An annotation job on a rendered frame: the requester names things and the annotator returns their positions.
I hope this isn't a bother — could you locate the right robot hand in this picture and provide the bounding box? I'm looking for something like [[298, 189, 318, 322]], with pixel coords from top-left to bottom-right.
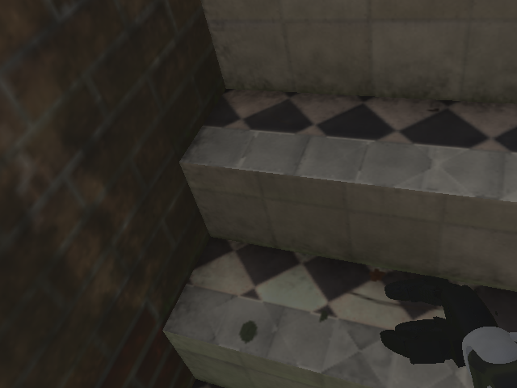
[[380, 275, 498, 368]]

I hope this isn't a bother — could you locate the right robot forearm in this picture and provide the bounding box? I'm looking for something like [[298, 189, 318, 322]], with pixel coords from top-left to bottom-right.
[[462, 327, 517, 388]]

